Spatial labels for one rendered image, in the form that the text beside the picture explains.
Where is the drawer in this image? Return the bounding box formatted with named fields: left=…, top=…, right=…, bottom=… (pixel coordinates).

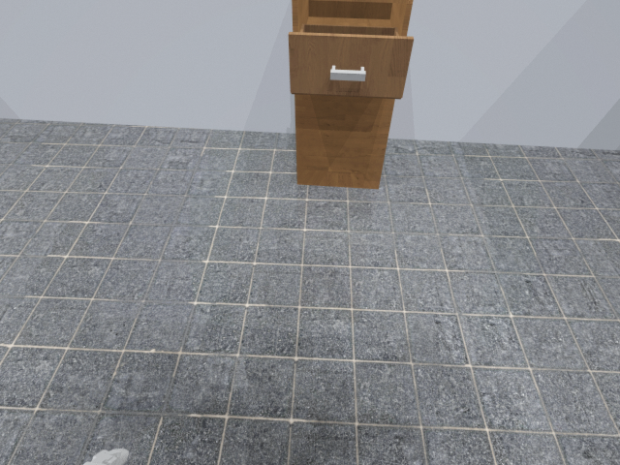
left=289, top=24, right=414, bottom=99

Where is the cabinet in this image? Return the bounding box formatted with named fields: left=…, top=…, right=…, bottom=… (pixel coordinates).
left=292, top=0, right=414, bottom=189

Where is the handle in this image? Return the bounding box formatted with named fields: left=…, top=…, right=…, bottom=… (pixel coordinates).
left=330, top=66, right=366, bottom=81

